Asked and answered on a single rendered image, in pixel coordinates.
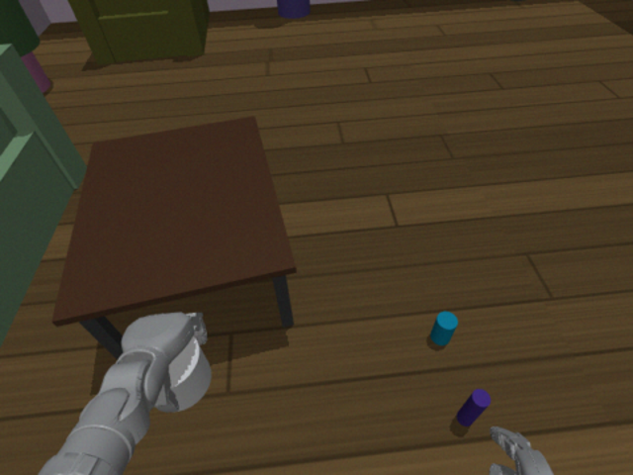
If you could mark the left robot hand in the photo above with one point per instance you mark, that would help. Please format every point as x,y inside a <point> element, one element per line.
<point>168,333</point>

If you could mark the coffee table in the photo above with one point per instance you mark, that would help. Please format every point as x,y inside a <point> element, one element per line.
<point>170,215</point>

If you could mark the left robot arm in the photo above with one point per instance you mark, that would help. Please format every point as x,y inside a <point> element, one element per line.
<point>112,423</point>

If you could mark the sofa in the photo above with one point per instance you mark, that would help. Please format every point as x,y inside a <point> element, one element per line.
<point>39,170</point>

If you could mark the armchair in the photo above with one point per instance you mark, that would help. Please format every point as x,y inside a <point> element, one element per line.
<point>122,30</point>

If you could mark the right robot hand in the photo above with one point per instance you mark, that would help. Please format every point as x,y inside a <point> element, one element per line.
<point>517,447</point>

